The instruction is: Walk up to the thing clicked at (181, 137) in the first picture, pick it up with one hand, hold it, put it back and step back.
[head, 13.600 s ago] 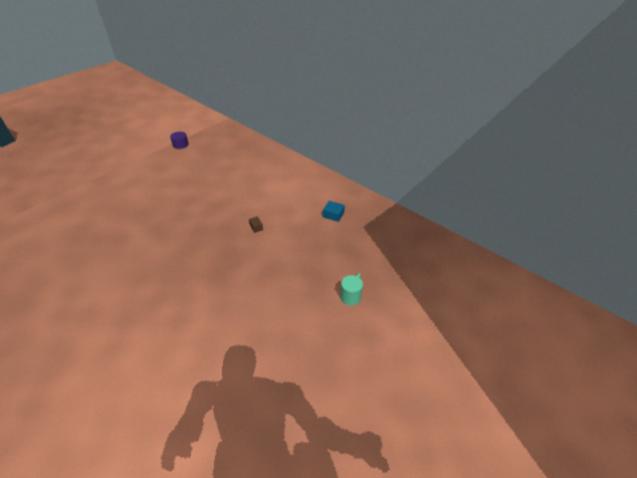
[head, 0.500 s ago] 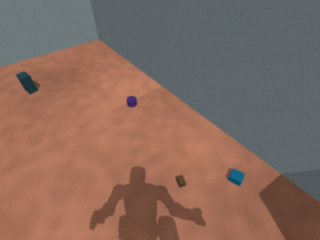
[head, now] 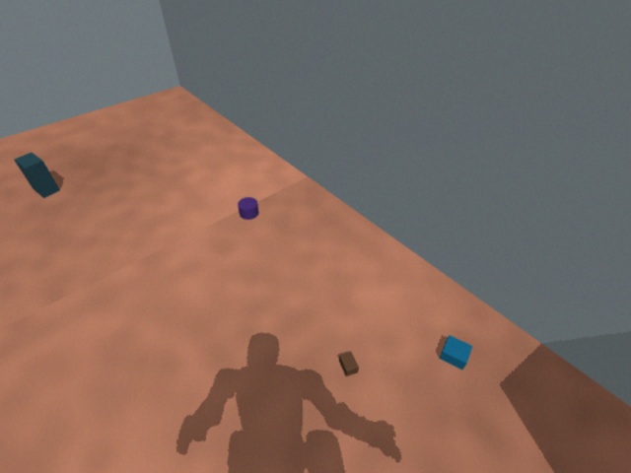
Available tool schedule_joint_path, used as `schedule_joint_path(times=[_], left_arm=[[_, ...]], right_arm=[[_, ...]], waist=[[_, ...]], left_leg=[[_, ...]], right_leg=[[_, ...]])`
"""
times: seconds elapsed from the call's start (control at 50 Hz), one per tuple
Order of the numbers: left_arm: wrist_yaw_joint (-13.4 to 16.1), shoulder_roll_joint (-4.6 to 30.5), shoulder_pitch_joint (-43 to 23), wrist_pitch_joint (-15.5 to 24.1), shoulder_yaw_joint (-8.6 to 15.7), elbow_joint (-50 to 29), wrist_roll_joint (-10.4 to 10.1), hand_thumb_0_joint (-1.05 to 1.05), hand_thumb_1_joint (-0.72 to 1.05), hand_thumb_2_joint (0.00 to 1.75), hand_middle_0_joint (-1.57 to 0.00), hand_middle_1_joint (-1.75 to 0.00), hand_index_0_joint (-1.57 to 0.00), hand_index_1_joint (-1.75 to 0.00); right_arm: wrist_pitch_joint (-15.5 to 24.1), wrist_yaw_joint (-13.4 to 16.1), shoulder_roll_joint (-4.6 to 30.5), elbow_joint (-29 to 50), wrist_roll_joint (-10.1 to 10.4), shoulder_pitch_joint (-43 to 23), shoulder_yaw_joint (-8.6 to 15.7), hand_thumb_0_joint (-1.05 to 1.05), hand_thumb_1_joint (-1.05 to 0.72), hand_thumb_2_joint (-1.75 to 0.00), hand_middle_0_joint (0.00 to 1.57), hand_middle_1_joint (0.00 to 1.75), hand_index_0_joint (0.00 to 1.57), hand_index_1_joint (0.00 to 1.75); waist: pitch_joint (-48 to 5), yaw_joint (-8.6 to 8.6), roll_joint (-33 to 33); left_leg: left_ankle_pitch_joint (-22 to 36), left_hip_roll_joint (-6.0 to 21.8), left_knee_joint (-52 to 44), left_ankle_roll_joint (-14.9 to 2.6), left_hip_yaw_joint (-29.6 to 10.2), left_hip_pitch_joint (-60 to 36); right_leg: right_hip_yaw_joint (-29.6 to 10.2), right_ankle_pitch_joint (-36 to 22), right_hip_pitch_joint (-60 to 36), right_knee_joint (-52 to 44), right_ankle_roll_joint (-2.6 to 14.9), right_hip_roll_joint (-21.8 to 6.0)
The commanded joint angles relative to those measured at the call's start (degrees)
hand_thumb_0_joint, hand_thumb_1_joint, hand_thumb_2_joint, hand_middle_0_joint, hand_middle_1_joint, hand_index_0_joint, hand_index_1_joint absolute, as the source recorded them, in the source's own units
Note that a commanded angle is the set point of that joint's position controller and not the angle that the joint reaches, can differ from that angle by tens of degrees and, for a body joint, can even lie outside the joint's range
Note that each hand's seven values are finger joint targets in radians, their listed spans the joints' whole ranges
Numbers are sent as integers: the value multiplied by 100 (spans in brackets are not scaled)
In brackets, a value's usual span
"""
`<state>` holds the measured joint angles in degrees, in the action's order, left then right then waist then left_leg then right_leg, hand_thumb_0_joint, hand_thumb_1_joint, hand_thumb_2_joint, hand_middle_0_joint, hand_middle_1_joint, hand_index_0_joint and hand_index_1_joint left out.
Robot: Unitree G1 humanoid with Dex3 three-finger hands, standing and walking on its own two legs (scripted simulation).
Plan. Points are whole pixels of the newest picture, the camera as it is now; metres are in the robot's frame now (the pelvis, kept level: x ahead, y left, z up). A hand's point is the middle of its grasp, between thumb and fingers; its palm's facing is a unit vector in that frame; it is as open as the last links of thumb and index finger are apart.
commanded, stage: stand
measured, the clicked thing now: (248, 208) +1.49 +0.31 -0.75
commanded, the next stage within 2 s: none
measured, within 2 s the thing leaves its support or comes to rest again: neither
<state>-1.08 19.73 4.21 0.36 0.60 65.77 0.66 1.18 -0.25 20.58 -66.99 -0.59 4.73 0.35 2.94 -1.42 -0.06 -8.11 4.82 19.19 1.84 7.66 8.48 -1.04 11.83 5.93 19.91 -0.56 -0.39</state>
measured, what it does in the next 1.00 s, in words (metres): stands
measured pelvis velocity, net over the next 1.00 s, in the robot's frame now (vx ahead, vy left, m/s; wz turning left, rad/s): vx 0.02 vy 0.01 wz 0.02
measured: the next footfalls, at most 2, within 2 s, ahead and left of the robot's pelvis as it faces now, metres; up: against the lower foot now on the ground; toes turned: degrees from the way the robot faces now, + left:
none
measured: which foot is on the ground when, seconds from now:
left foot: down 0.00-1.00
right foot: down 0.00-1.00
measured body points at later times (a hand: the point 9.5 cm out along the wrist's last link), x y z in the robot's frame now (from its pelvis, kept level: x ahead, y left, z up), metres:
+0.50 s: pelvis +0.01 +0.01 +0.00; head +0.02 +0.01 +0.45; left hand +0.09 +0.31 -0.13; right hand +0.10 -0.29 -0.13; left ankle +0.02 +0.14 -0.75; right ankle -0.01 -0.13 -0.75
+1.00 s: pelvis +0.02 +0.01 +0.00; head +0.03 +0.01 +0.45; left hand +0.10 +0.31 -0.13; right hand +0.11 -0.29 -0.13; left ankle +0.02 +0.14 -0.75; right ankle -0.01 -0.13 -0.75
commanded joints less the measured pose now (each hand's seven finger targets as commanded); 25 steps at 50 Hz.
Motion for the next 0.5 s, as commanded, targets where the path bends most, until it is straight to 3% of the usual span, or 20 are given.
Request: schedule_joint_path(times=[0.0, 0.04, 0.1, 0.16, 0.3, 0.48], left_arm=[[117, 1293, -325, 149, 214, -369, -27, 0, 90, 90, -20, -30, -20, -30], [126, 1304, -291, 149, 211, -364, -38, 0, 90, 90, -20, -30, -20, -30], [131, 1269, -240, 158, 196, -378, -41, 0, 90, 90, -20, -30, -20, -30], [138, 1269, -230, 160, 195, -368, -38, 0, 90, 90, -20, -30, -20, -30], [147, 1271, -186, 150, 176, -381, -30, 0, 90, 90, -20, -30, -20, -30], [155, 1281, -149, 153, 185, -402, -24, 0, 90, 90, -20, -30, -20, -30]], right_arm=[[78, 25, 1173, 403, 7, -394, 219, 0, -90, -90, 20, 30, 20, 30], [56, 17, 1165, 392, -8, -360, 221, 0, -90, -90, 20, 30, 20, 30], [67, 16, 1182, 390, 2, -373, 238, 0, -90, -90, 20, 30, 20, 30], [68, 27, 1182, 371, -1, -350, 243, 0, -90, -90, 20, 30, 20, 30], [49, 12, 1101, 366, -4, -347, 228, 0, -90, -90, 20, 30, 20, 30], [50, 12, 1132, 390, -14, -342, 248, 0, -90, -90, 20, 30, 20, 30]], waist=[[-425, 21, -85], [-400, 29, -103], [-599, 47, -10], [-632, 42, 9], [-398, 36, -84], [-611, 57, 4]], left_leg=[[232, 515, -347, -156, -651, -544], [49, 493, -351, -158, -645, -504], [571, 544, -285, -173, -647, -643], [619, 531, -273, -189, -620, -677], [233, 507, -388, -163, -660, -576], [556, 508, -332, -202, -650, -646]], right_leg=[[-460, -738, 426, -496, 147, -699], [-480, -516, 465, -579, 147, -701], [-429, -1054, 295, -450, 151, -724], [-448, -1175, 225, -471, 146, -744], [-420, -679, 429, -573, 117, -713], [-401, -954, 223, -533, 130, -765]])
